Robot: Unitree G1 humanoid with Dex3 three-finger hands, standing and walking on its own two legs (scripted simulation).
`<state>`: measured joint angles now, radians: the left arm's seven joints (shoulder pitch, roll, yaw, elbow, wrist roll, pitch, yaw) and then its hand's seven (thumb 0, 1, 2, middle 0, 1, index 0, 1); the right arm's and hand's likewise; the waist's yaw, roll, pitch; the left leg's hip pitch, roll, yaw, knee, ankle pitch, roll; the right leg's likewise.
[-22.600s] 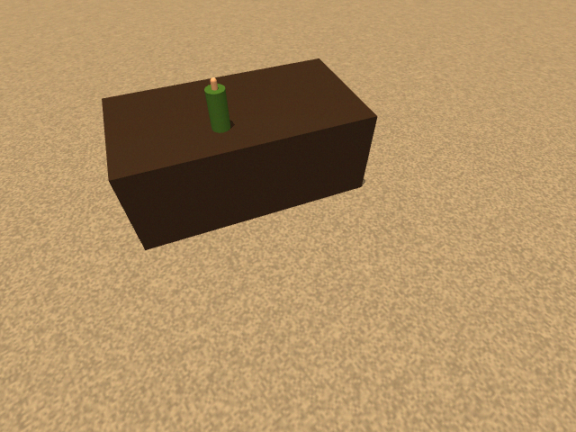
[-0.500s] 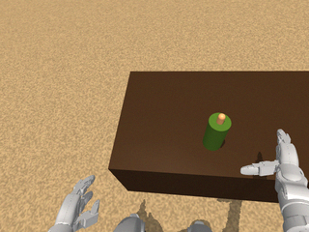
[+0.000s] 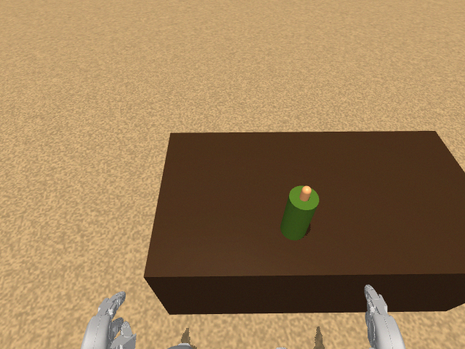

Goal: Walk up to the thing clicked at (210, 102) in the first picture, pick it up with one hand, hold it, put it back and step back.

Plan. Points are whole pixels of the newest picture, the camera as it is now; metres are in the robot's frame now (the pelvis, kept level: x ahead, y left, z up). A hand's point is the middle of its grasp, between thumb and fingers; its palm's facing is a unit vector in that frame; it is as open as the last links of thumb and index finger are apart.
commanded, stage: home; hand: right
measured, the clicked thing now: (299, 210) +0.50 -0.18 -0.20
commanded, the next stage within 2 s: stand in 1.84 s
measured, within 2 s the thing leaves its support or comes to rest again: neither
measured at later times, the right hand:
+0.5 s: hand (352, 343) +0.15 -0.19 -0.06, palm faces +0.13 +0.95 -0.27, open 17.5 cm
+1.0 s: hand (352, 337) +0.16 -0.19 -0.06, palm faces +0.12 +0.95 -0.27, open 17.5 cm
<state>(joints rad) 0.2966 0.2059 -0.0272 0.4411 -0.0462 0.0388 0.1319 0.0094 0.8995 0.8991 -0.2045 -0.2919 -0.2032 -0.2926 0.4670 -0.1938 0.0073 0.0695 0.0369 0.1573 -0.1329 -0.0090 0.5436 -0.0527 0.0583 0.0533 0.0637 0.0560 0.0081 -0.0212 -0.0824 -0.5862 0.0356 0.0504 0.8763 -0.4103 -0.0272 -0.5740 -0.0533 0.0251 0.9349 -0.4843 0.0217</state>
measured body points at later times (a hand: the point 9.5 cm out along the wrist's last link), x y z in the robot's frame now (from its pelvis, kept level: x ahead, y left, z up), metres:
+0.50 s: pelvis -0.01 +0.00 +0.00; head +0.00 -0.01 +0.45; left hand +0.15 +0.24 -0.07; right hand +0.14 -0.24 -0.04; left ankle +0.02 +0.14 -0.69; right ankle -0.01 -0.13 -0.69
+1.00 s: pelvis -0.01 -0.01 +0.00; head +0.02 -0.02 +0.45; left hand +0.16 +0.23 -0.07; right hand +0.15 -0.24 -0.04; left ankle +0.02 +0.14 -0.69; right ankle -0.01 -0.13 -0.69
